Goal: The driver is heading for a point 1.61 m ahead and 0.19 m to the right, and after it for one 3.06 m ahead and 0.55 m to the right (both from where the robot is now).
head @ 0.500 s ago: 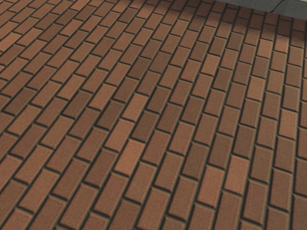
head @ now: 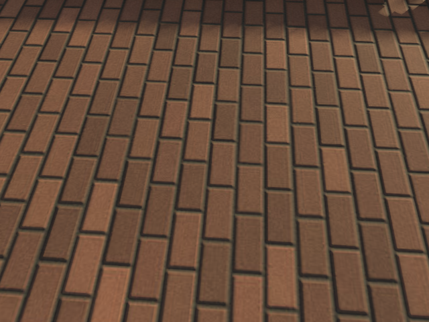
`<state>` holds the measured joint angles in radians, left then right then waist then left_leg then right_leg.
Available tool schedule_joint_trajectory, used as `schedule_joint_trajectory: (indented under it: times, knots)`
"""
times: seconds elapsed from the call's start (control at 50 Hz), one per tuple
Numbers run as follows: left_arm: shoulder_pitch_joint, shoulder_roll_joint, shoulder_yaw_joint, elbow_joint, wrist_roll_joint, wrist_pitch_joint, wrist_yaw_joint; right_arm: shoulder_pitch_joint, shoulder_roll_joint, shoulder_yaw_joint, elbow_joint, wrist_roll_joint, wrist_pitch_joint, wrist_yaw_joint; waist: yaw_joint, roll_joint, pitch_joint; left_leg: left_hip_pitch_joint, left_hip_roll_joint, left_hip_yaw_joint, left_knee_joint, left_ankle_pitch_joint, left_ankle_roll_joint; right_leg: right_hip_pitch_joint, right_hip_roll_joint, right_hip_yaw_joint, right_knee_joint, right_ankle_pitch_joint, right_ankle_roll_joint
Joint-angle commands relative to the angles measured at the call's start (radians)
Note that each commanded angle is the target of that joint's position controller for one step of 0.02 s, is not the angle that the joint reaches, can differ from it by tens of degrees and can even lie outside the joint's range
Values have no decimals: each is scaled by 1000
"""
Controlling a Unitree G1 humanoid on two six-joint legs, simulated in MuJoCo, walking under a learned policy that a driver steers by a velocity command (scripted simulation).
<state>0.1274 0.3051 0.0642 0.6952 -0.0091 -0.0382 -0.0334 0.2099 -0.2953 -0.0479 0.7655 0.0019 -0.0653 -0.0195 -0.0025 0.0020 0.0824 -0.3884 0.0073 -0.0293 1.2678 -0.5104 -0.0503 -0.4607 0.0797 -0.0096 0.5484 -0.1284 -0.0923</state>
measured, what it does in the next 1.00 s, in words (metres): walks ahead, turning right: left foot, then right foot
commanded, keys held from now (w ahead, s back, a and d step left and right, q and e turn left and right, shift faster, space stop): e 0.54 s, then no key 0.46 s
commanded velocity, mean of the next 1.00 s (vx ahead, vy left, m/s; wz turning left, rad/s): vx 0.05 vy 0.00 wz -0.43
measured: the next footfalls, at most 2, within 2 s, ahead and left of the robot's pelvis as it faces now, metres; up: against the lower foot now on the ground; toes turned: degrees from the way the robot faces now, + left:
left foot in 0.36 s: +0.22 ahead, +0.14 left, +0.00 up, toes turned -19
right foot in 0.74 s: +0.10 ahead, -0.10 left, +0.00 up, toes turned -24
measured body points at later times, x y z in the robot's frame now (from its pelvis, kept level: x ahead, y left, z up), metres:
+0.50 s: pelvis +0.11 +0.05 +0.01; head +0.15 +0.05 +0.46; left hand +0.36 +0.28 -0.09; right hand +0.18 -0.26 -0.07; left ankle +0.18 +0.16 -0.72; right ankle +0.05 -0.06 -0.65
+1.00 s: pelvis +0.10 +0.01 +0.01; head +0.11 -0.01 +0.46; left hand +0.36 +0.16 -0.08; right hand +0.08 -0.30 -0.11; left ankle +0.15 +0.16 -0.70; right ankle +0.06 -0.08 -0.72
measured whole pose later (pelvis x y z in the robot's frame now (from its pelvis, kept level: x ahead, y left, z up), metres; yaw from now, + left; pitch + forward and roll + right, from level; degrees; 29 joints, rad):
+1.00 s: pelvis +0.10 +0.01 +0.01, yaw -26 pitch +0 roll +0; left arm 0.13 0.22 0.03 0.70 0.01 0.01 0.01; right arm 0.18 -0.30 -0.06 0.80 0.00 0.03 -0.03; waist -0.01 0.04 0.03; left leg -0.32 0.06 -0.02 0.73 -0.41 -0.10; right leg -0.23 0.05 0.02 0.47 -0.24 -0.04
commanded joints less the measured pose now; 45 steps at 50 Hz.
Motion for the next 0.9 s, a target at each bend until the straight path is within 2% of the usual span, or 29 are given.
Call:
schedule_joint_trajectory:
  times: [0.02, 0.06, 0.1, 0.14, 0.2, 0.24, 0.3, 0.34, 0.36, 0.38, 0.4, 0.42, 0.44, 0.46, 0.48, 0.52, 0.54, 0.6, 0.66, 0.7, 0.72, 0.74, 0.76, 0.78, 0.8, 0.82, 0.84, 0.86, 0.9]
  knots:
    - [45, 127, 38, -75, 9, 3, 20, 22, -139, -37, -87, -7, 6, -15, -9, -22, -206, -189, 57, -66, -29, 68, -5, 302, -279, 351, -197, 539, -220]
    - [28, 143, 45, -80, 15, 6, 24, 55, -103, -29, -81, -12, 24, -20, -34, -43, -202, -143, 44, -48, -130, 87, -26, 212, -256, 305, -206, 598, -216]
    - [33, 164, 52, -79, 10, 14, 36, 39, -87, -24, -85, -18, 32, -27, -32, -51, -222, -136, 25, -43, -234, 144, -45, 192, -235, 285, -193, 610, -201]
    - [31, 171, 54, -81, 0, 32, 50, 8, -85, -22, -91, -17, 40, -27, -23, -70, -247, -121, 13, -51, -312, 227, -57, 189, -213, 288, -180, 506, -172]
    - [23, 167, 52, -91, -4, 57, 64, -64, -88, -23, -110, -9, 47, -20, 0, -102, -229, -105, -7, -67, -424, 291, -59, 173, -188, 335, -183, 236, -131]
    - [27, 165, 52, -95, -2, 66, 67, -100, -90, -24, -123, -5, 44, -15, 14, -127, -205, -96, -21, -79, -499, 280, -52, 182, -185, 385, -174, 127, -122]
    - [31, 157, 50, -102, -3, 73, 64, -106, -103, -31, -130, -2, 24, -4, 17, -159, -197, -50, -40, -88, -629, 236, -32, 239, -192, 463, -113, 187, -112]
    - [2, 140, 44, -115, -15, 78, 66, -46, -108, -41, -112, 0, 9, 2, -26, -163, -193, 78, -28, -72, -861, 383, 2, 236, -153, 479, -49, 179, -67]
    - [32, 104, 33, -120, -9, 78, 66, -24, -155, -53, -112, -12, 7, -1, -14, -100, -214, 202, 96, -153, -905, 490, 49, 168, -106, 440, 39, 12, -20]
    - [118, 60, 23, -125, -1, 74, 63, -79, -240, -69, -132, -33, 19, -10, 69, 174, -204, 307, 307, -370, -902, 781, 179, -7, 45, 255, 230, -377, 48]
    - [99, 133, 41, -136, 5, 64, 60, -20, -206, -68, -117, -50, 26, -7, 23, 285, -210, 316, 424, -534, -922, 888, 324, -135, 60, 165, 457, -563, 102]
    - [114, 191, 61, -119, 3, 63, 57, -30, -158, -55, -129, -39, 27, -8, 20, 192, -207, 313, 406, -465, -902, 870, 332, -156, 9, 174, 602, -510, 130]
    - [112, 194, 69, -97, -7, 74, 59, -60, -122, -47, -134, -28, 31, -10, 23, 130, -186, 298, 334, -346, -884, 824, 285, -163, -10, 160, 654, -445, 151]
    - [111, 175, 67, -87, -10, 88, 64, -83, -108, -43, -140, -17, 37, -12, 26, 109, -170, 292, 284, -271, -879, 768, 248, -174, -24, 148, 678, -396, 168]
    - [102, 150, 61, -92, -12, 98, 63, -96, -107, -41, -140, -11, 42, -16, 23, 115, -154, 276, 265, -224, -885, 764, 240, -177, -34, 132, 685, -356, 181]
    - [67, 102, 46, -113, -20, 103, 57, -87, -118, -46, -133, -18, 55, -22, 7, 152, -141, 265, 224, -136, -912, 744, 240, -155, -43, 70, 606, -304, 195]
    - [43, 89, 42, -127, -21, 102, 55, -75, -124, -49, -130, -21, 61, -26, -8, 173, -148, 289, 230, -120, -916, 740, 249, -153, -53, 54, 555, -297, 199]
    - [10, 61, 26, -149, -7, 96, 47, -68, -151, -60, -119, -15, 70, -23, -26, 193, -186, 286, 250, -91, -908, 752, 267, -30, -76, 33, 372, -313, 188]
    - [24, 74, 28, -143, -3, 96, 38, -69, -170, -65, -107, 2, 71, -8, -30, 209, -193, 271, 272, -94, -899, 725, 274, 80, -71, 1, 207, -285, 161]
    - [66, 71, 30, -122, -1, 96, 31, -85, -170, -61, -97, 19, 72, -3, -2, 195, -181, 243, 262, -84, -863, 662, 251, 176, -58, -22, 13, -164, 125]
    - [99, 67, 30, -103, 2, 94, 28, -84, -157, -54, -87, 27, 72, -2, 17, 181, -174, 201, 243, -67, -835, 610, 218, 264, -43, -37, -126, -58, 98]
    - [104, 89, 33, -105, 8, 93, 31, -29, -123, -42, -61, 23, 67, 1, 12, 123, -177, 122, 210, -35, -792, 496, 147, 380, -79, 26, -199, 50, 67]
    - [118, 160, 42, -119, 16, 93, 45, -4, -49, -16, -71, -25, 60, 11, -21, -119, -222, -22, 118, 64, -591, 195, 44, 516, -296, 288, -208, 312, 6]
    - [77, 159, 33, -122, 43, 80, 39, -68, -51, -14, -108, -27, 58, 2, -4, -270, -190, -91, 54, 46, -521, -90, -1, 368, -437, 409, -215, 331, -165]
    - [57, 121, 24, -125, 51, 61, 34, -101, -118, -32, -102, -15, 64, -7, 27, -201, -159, -82, 70, 2, -410, -101, -18, 321, -410, 396, -240, 255, -202]
    - [35, 93, 13, -107, 51, 46, 34, -91, -129, -41, -87, -5, 69, -8, 11, -190, -141, -84, 70, -15, -359, -66, -22, 306, -365, 338, -240, 223, -171]
    - [12, 103, 16, -99, 41, 38, 36, -63, -124, -46, -59, -5, 75, -14, 0, -170, -134, -92, 70, -18, -347, -30, -28, 313, -323, 293, -235, 192, -136]
    - [-11, 96, 13, -92, 28, 31, 38, -51, -127, -49, -48, -11, 82, -18, -4, -169, -121, -93, 75, -28, -341, 11, -39, 311, -314, 275, -223, 251, -121]
    - [-22, 72, 3, -74, 26, 31, 44, -21, -95, -42, -28, -6, 82, -14, -21, -142, -138, -25, 66, -19, -358, 61, -52, 292, -282, 215, -199, 368, -115]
